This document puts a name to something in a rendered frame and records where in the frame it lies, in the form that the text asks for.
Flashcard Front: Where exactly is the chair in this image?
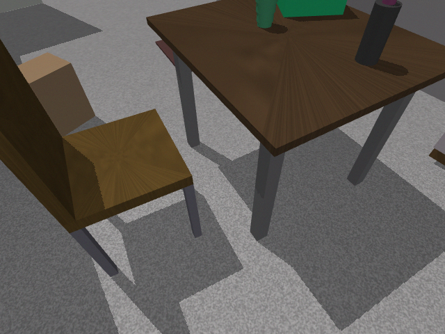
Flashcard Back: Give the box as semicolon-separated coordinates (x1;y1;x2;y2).
0;39;202;277

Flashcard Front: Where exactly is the table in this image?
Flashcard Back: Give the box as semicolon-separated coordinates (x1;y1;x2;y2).
146;0;445;241

